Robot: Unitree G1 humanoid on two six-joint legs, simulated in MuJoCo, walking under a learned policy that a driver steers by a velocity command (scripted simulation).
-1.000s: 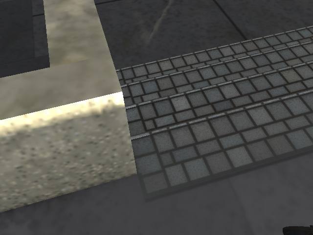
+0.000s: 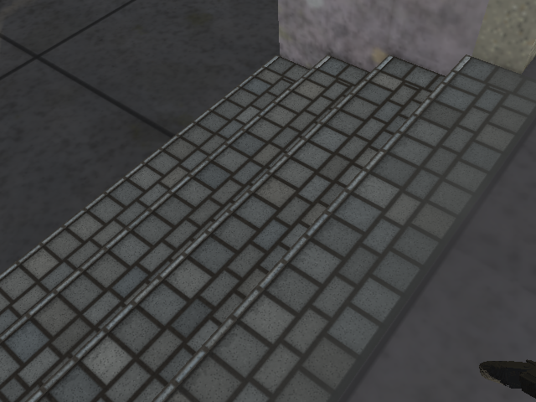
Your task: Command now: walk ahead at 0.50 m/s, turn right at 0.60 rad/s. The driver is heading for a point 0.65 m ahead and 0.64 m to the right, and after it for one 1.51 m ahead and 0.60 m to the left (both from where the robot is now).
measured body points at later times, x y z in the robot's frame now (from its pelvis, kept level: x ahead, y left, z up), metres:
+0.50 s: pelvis +0.27 +0.03 +0.00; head +0.30 +0.01 +0.45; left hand +0.53 +0.22 -0.09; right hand +0.21 -0.26 -0.13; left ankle +0.23 +0.15 -0.74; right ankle +0.36 -0.17 -0.69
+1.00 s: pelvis +0.51 -0.13 +0.00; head +0.53 -0.16 +0.45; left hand +0.72 +0.07 -0.10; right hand +0.54 -0.45 -0.10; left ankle +0.78 -0.07 -0.68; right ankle +0.43 -0.16 -0.74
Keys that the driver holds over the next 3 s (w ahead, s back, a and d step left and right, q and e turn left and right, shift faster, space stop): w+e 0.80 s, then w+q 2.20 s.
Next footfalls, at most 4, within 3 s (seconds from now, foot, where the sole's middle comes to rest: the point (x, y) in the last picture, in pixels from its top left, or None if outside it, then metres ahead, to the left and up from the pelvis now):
0.14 left None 0.27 0.14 -0.78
0.66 right None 0.46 -0.18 -0.78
1.20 left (376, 269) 0.85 -0.17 -0.78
1.66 right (466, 218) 1.04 -0.44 -0.78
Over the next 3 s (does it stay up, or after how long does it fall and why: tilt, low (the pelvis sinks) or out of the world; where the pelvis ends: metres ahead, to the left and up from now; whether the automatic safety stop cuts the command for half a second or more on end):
stays up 1.65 -0.17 -0.19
